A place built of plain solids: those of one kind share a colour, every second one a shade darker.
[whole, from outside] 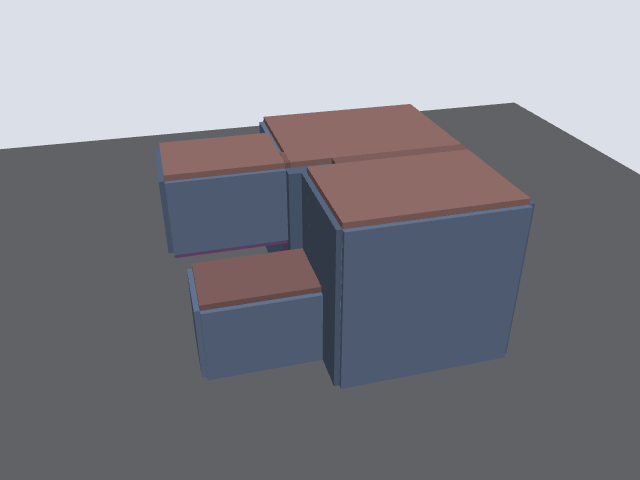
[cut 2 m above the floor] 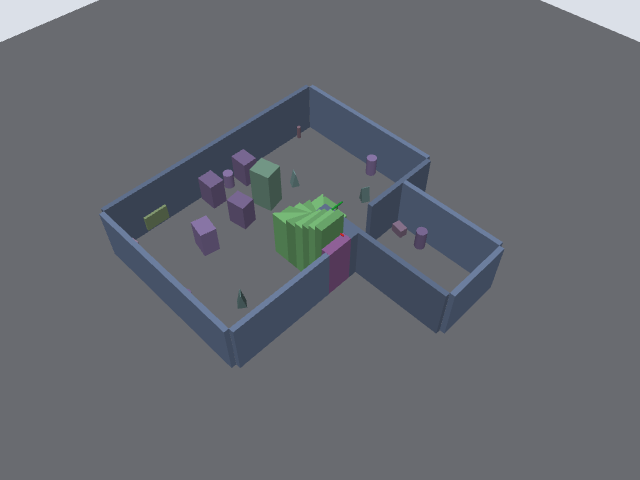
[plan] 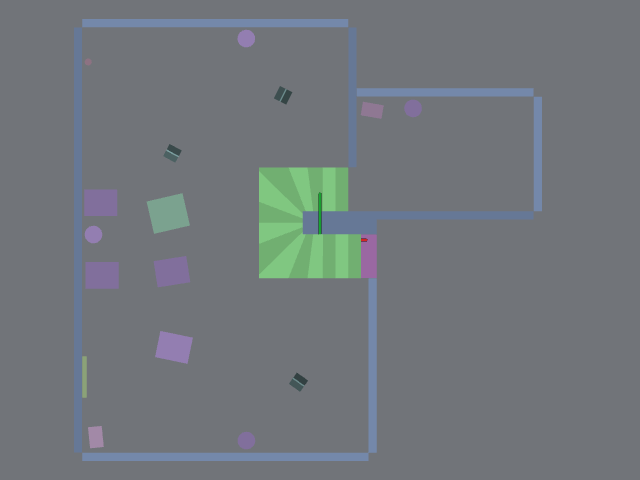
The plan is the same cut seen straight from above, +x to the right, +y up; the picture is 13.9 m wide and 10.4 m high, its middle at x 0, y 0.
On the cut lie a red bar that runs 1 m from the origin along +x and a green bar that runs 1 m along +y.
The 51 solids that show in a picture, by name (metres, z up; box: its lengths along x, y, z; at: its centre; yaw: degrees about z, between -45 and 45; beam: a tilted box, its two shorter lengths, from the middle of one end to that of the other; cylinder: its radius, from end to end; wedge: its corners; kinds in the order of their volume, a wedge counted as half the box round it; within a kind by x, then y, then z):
{
 "wall_1": {"box": [0.18, 9.22, 5.74], "at": [-5.24, 0.0, 2.82]},
 "wall_2": {"box": [5.77, 0.18, 5.74], "at": [-2.27, 4.7, 2.82]},
 "wall_3": {"box": [6.2, 0.18, 5.74], "at": [-2.05, -4.7, 2.82]},
 "wall_4": {"box": [1.6, 0.5, 5.99], "at": [0.43, 0.37, 2.69]},
 "wall_5": {"box": [0.18, 0.95, 3.05], "at": [0.71, 1.1, 4.16]},
 "wall_6": {"box": [0.18, 3.04, 5.74], "at": [0.71, 3.09, 2.82]},
 "wall_7": {"box": [0.18, 3.78, 5.74], "at": [1.14, -2.72, 2.82]},
 "wall_8": {"box": [3.83, 0.18, 2.69], "at": [2.71, 0.53, 1.29]},
 "wall_9": {"box": [3.83, 0.18, 2.69], "at": [2.71, 3.2, 1.29]},
 "wall_10": {"box": [3.92, 0.18, 2.64], "at": [3.19, 0.21, 4.37]},
 "wall_11": {"box": [0.18, 2.48, 2.69], "at": [4.72, 1.86, 1.29]},
 "wall_12": {"box": [0.18, 2.94, 2.64], "at": [5.24, -1.35, 4.37]},
 "roof_1": {"box": [4.78, 0.5, 0.2], "at": [-2.76, 0.37, 5.79]},
 "roof_2": {"box": [5.77, 3.99, 0.2], "at": [-2.27, 2.62, 5.79]},
 "roof_3": {"box": [6.2, 4.73, 0.2], "at": [-2.05, -2.24, 5.79]},
 "roof_4": {"box": [0.18, 0.95, 0.2], "at": [1.14, -0.35, 5.79]},
 "roof_5": {"box": [3.83, 2.48, 0.2], "at": [2.71, 1.86, 2.74]},
 "roof_6": {"box": [3.92, 2.94, 0.2], "at": [3.19, -1.35, 5.79]},
 "tread_1": {"wedge": [[-1.32, -0.83, -0.05], [-1.32, -0.83, 1.9], [-1.32, -0.75, -0.05], [-1.32, -0.75, 1.9], [-0.68, -0.83, -0.05], [-0.68, -0.83, 1.9], [-0.22, 0.33, -0.05], [-0.22, 0.33, 1.9]]},
 "tread_2": {"wedge": [[-1.32, -0.75, -0.05], [-1.32, -0.75, 1.71], [-1.32, -0.08, -0.05], [-1.32, -0.08, 1.71], [-0.37, 0.17, -0.05], [-0.37, 0.17, 1.71], [-0.37, 0.28, -0.05], [-0.37, 0.28, 1.71]]},
 "tread_3": {"wedge": [[-1.32, -0.09, -0.05], [-1.32, -0.09, 1.52], [-1.32, 0.37, -0.05], [-1.32, 0.37, 1.52], [-0.37, 0.28, -0.05], [-0.37, 0.28, 1.52], [-0.37, 0.37, -0.05], [-0.37, 0.37, 1.52]]},
 "tread_4": {"wedge": [[-1.32, 0.37, -0.05], [-1.32, 0.37, 1.33], [-1.32, 0.83, -0.05], [-1.32, 0.83, 1.33], [-0.37, 0.37, -0.05], [-0.37, 0.37, 1.33], [-0.37, 0.47, -0.05], [-0.37, 0.47, 1.33]]},
 "tread_5": {"wedge": [[-1.32, 0.83, -0.05], [-1.32, 0.83, 1.14], [-1.32, 1.49, -0.05], [-1.32, 1.49, 1.14], [-0.37, 0.46, -0.05], [-0.37, 0.46, 1.14], [-0.37, 0.57, -0.05], [-0.37, 0.57, 1.14]]},
 "tread_6": {"wedge": [[-1.32, 1.49, -0.05], [-1.32, 1.49, 0.95], [-1.32, 1.57, -0.05], [-1.32, 1.57, 0.95], [-0.68, 1.57, -0.05], [-0.68, 1.57, 0.95], [-0.23, 0.42, -0.05], [-0.23, 0.42, 0.95]]},
 "tread_7": {"wedge": [[-0.69, 1.57, -0.05], [-0.69, 1.57, 0.76], [-0.31, 0.62, -0.05], [-0.31, 0.62, 0.76], [-0.27, 1.57, -0.05], [-0.27, 1.57, 0.76], [-0.15, 0.62, -0.05], [-0.15, 0.62, 0.76]]},
 "tread_8": {"wedge": [[-0.68, -0.83, -0.05], [-0.68, -0.83, 2.09], [-0.31, 0.12, -0.05], [-0.31, 0.12, 2.09], [-0.27, -0.83, -0.05], [-0.27, -0.83, 2.09], [-0.14, 0.12, -0.05], [-0.14, 0.12, 2.09]]},
 "tread_9": {"wedge": [[-0.27, -0.83, -0.05], [-0.27, -0.83, 2.28], [-0.15, 0.12, -0.05], [-0.15, 0.12, 2.28], [0.07, -0.83, -0.05], [0.07, -0.83, 2.28], [0.07, 0.12, -0.05], [0.07, 0.12, 2.28]]},
 "tread_10": {"wedge": [[-0.27, 1.57, -0.05], [-0.27, 1.57, 0.57], [-0.15, 0.62, -0.05], [-0.15, 0.62, 0.57], [0.06, 0.62, -0.05], [0.06, 0.62, 0.57], [0.06, 1.57, -0.05], [0.06, 1.57, 0.57]]},
 "tread_11": {"wedge": [[0.06, -0.83, -0.05], [0.06, -0.83, 2.47], [0.06, 0.12, -0.05], [0.06, 0.12, 2.47], [0.34, -0.83, -0.05], [0.34, -0.83, 2.47], [0.34, 0.12, -0.05], [0.34, 0.12, 2.47]]},
 "tread_12": {"wedge": [[0.06, 0.62, -0.05], [0.06, 0.62, 0.38], [0.06, 1.57, -0.05], [0.06, 1.57, 0.38], [0.34, 0.62, -0.05], [0.34, 0.62, 0.38], [0.34, 1.57, -0.05], [0.34, 1.57, 0.38]]},
 "tread_13": {"wedge": [[0.33, 0.62, -0.05], [0.33, 0.62, 0.19], [0.33, 1.57, -0.05], [0.33, 1.57, 0.19], [0.61, 0.62, -0.05], [0.61, 0.62, 0.19], [0.61, 1.57, -0.05], [0.61, 1.57, 0.19]]},
 "tread_14": {"wedge": [[0.34, -0.83, -0.05], [0.34, -0.83, 2.66], [0.34, 0.12, -0.05], [0.34, 0.12, 2.66], [0.61, -0.83, -0.05], [0.61, -0.83, 2.66], [0.62, 0.12, -0.05], [0.62, 0.12, 2.66]]},
 "tread_15": {"wedge": [[0.61, -0.83, -0.05], [0.61, -0.83, 2.85], [0.61, 0.12, -0.05], [0.61, 0.12, 2.85], [0.89, -0.83, -0.05], [0.89, -0.83, 2.85], [0.89, 0.12, -0.05], [0.89, 0.12, 2.85]]},
 "floor_1": {"box": [0.34, 0.95, 3.09], "at": [1.06, -0.35, 1.5]},
 "floor_2": {"box": [3.92, 2.94, 0.22], "at": [3.19, -1.35, 2.94]},
 "bin_1": {"cylinder": 0.19, "from": [-4.91, 0.12, 0.0], "to": [-4.91, 0.12, 0.62]},
 "bin_2": {"box": [0.72, 0.58, 1.11], "at": [-4.75, 0.81, 0.51]},
 "bin_3": {"box": [0.72, 0.58, 1.11], "at": [-4.72, -0.77, 0.51]},
 "bin_4": {"box": [0.72, 0.58, 1.11], "at": [-3.21, -0.69, 0.51], "yaw": 9.0},
 "bin_5": {"box": [0.72, 0.58, 1.11], "at": [-3.16, -2.33, 0.51], "yaw": -11.6},
 "bin_6": {"cylinder": 0.19, "from": [-1.6, 4.36, 0.0], "to": [-1.6, 4.36, 0.75]},
 "bin_7": {"cylinder": 0.19, "from": [-1.59, -4.35, 0.0], "to": [-1.59, -4.35, 0.75]},
 "bin_8": {"cylinder": 0.19, "from": [2.02, 2.85, 0.0], "to": [2.02, 2.85, 0.75]},
 "cage_trolley_1": {"box": [0.8, 0.72, 1.71], "at": [-3.29, 0.57, 0.81], "yaw": 13.1},
 "sign_1": {"wedge": [[-3.4, 1.82, 0.0], [-3.34, 1.94, 0.62], [-3.32, 1.96, 0.62], [-3.26, 2.08, 0.0], [-3.13, 1.68, 0.0], [-3.07, 1.8, 0.62], [-3.06, 1.82, 0.62], [-2.99, 1.94, 0.0]]},
 "sign_2": {"wedge": [[-1.0, 3.07, 0.0], [-0.88, 3.01, 0.62], [-0.87, 3.34, 0.0], [-0.86, 2.99, 0.62], [-0.75, 3.28, 0.62], [-0.74, 2.93, 0.0], [-0.72, 3.26, 0.62], [-0.6, 3.2, 0.0]]},
 "sign_3": {"wedge": [[-0.68, -3.12, 0.0], [-0.6, -3.01, 0.62], [-0.58, -2.98, 0.62], [-0.5, -2.87, 0.0], [-0.43, -3.29, 0.0], [-0.35, -3.18, 0.62], [-0.34, -3.16, 0.62], [-0.26, -3.05, 0.0]]},
 "bucket_1": {"box": [0.3, 0.46, 0.39], "at": [-4.86, -4.27, 0.14], "yaw": 5.6},
 "bucket_2": {"box": [0.46, 0.3, 0.39], "at": [1.13, 2.81, 0.14], "yaw": -9.7},
 "radiator_1": {"box": [0.1, 0.9, 0.6], "at": [-5.1, -2.97, 0.45]},
 "extinguisher_1": {"cylinder": 0.07, "from": [-5.02, 3.86, 0.0], "to": [-5.02, 3.86, 0.52]}
}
